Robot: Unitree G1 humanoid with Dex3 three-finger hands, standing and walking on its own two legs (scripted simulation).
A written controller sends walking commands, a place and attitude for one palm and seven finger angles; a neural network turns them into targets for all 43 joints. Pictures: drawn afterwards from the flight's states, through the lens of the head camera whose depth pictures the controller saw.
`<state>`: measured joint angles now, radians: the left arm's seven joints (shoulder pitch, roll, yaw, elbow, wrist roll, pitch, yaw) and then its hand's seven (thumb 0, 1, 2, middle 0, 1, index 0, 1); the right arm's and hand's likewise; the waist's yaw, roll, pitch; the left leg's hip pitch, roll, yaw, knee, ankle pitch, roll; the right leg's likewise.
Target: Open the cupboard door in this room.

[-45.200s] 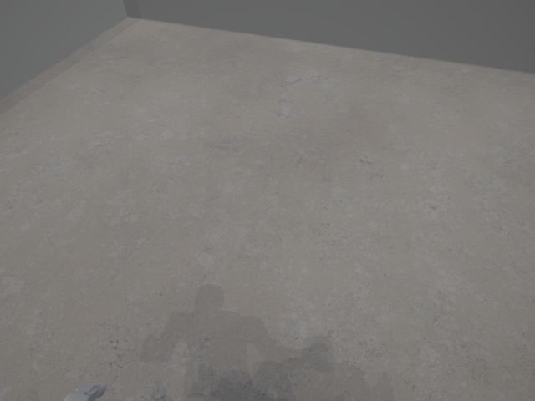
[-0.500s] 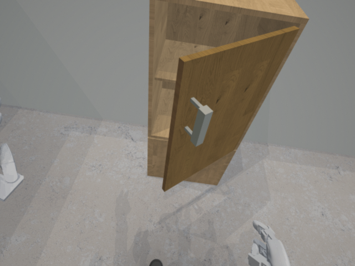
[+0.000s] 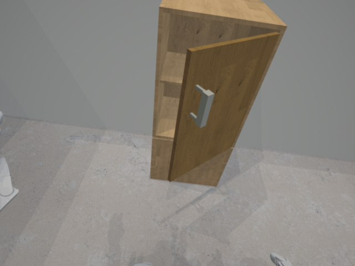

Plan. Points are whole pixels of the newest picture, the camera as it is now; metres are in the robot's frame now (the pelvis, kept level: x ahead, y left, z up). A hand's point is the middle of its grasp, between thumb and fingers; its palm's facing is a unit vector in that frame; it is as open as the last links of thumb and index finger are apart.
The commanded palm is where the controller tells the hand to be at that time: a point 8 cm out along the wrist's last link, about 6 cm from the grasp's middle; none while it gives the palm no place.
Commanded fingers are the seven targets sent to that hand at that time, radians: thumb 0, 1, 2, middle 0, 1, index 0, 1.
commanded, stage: stop stepping back and stand still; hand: left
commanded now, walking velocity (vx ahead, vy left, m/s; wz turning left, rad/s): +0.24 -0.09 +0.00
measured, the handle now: (199, 105) +0.56 -0.01 +0.09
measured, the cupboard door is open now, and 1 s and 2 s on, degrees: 41 41 41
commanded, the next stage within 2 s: let the arm hang, fingers relaxed in 0.92 s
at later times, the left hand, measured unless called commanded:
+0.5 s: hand out of the picture +0.12 +0.31 +0.18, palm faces +0.49 -0.76 -0.42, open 7.4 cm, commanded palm +0.07 +0.33 +0.19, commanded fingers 0.00 0.90 0.90 -0.20 -0.30 -0.20 -0.30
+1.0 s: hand out of the picture +0.12 +0.31 +0.17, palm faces +0.36 -0.78 -0.51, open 7.4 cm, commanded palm none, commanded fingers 0.00 0.90 0.90 -0.20 -0.30 -0.20 -0.30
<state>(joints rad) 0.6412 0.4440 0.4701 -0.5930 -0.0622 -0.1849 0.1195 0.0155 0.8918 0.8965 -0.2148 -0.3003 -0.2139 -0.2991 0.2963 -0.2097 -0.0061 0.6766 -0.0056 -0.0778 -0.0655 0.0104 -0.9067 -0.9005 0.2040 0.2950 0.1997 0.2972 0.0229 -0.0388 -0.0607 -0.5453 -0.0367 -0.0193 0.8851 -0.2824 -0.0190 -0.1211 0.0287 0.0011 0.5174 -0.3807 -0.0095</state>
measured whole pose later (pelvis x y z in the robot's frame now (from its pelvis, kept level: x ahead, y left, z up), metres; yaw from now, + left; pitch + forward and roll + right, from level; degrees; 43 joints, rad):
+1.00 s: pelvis -0.07 +0.05 +0.01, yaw +0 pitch -1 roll -1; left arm 0.60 0.41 0.40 -0.49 -0.06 -0.17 0.12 0.01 0.89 0.90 -0.22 -0.30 -0.22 -0.30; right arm 0.20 -0.18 0.02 0.62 0.00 -0.12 -0.06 0.01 -0.91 -0.90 0.21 0.30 0.20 0.30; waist 0.00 0.03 0.04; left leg -0.28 0.07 0.05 0.49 -0.20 -0.02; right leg -0.18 0.03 -0.08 0.46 -0.27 -0.04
